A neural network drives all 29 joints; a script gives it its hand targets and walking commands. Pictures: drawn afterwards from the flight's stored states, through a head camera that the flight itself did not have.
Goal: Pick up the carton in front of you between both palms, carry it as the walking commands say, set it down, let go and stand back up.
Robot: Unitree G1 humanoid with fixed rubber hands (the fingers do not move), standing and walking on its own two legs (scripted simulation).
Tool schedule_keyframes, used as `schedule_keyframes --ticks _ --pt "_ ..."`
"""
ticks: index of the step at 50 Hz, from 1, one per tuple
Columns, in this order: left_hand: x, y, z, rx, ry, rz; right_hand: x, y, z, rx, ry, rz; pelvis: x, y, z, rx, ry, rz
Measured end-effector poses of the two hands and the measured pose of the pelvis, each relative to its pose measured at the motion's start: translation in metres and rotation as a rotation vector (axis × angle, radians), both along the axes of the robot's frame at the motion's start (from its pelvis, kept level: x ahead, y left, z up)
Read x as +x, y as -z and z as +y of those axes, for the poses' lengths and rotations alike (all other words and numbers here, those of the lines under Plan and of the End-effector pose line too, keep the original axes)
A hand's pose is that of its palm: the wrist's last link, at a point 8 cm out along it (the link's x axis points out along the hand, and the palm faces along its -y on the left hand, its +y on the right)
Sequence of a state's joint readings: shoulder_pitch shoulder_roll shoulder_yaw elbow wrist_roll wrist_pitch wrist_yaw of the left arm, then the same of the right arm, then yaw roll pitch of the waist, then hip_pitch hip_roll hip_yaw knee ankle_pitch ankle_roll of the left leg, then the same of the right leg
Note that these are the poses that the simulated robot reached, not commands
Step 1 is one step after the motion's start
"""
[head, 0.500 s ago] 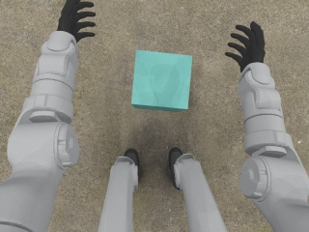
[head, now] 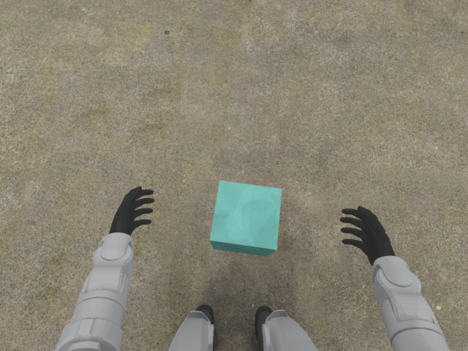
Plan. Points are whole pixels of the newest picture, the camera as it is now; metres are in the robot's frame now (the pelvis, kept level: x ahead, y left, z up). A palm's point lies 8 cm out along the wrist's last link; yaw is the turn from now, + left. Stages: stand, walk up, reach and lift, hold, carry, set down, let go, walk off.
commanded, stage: let go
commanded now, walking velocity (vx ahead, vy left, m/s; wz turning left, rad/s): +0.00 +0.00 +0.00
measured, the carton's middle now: (244, 221) +0.44 -0.04 -0.61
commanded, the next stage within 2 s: stand in 0.82 s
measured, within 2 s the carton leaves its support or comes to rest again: neither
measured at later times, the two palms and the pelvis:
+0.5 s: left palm (69, 318) +0.19 +0.24 -0.03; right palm (402, 312) +0.19 -0.22 -0.03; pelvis +0.03 +0.01 +0.04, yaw -1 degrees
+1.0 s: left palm (46, 344) +0.16 +0.28 -0.04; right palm (434, 319) +0.17 -0.27 -0.04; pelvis +0.02 +0.00 +0.03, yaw -1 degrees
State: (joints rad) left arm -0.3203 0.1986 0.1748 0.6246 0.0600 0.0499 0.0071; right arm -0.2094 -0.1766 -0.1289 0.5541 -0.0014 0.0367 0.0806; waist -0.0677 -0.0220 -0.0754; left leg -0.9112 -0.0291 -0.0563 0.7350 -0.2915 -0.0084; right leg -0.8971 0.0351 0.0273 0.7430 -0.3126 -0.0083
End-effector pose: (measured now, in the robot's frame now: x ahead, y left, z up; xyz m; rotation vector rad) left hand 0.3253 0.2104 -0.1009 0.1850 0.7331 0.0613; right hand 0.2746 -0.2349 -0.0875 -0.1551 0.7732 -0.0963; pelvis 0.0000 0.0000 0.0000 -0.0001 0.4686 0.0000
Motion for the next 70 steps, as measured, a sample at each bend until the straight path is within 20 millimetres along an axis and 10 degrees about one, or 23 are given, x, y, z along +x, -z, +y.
schedule_keyframes --ticks 13,25,42,54,70 --pt "-0.082 -0.049 0.016 -0.004 0.004 0.022 -0.080 -0.053 0.004 0.000 0.020 0.017 0.027 -0.034 0.004 -0.002 0.012 -0.278" --pt "-0.134 -0.075 0.034 -0.003 -0.004 0.056 -0.089 -0.062 0.013 0.006 -0.020 0.013 0.029 -0.041 0.013 -0.004 0.018 -0.488" --pt "-0.147 -0.069 0.025 0.011 -0.017 0.052 -0.090 -0.068 -0.001 -0.072 -0.002 0.032 0.021 -0.037 0.004 -0.002 0.019 -0.562" --pt "-0.170 -0.060 0.081 0.200 -0.081 0.170 -0.106 -0.042 -0.047 -0.181 0.018 0.114 0.030 -0.035 0.001 -0.006 0.009 -0.473" --pt "-0.161 -0.053 0.078 0.195 -0.085 0.210 -0.105 -0.033 -0.053 -0.193 0.024 0.172 0.041 -0.037 -0.001 -0.002 0.006 -0.476"
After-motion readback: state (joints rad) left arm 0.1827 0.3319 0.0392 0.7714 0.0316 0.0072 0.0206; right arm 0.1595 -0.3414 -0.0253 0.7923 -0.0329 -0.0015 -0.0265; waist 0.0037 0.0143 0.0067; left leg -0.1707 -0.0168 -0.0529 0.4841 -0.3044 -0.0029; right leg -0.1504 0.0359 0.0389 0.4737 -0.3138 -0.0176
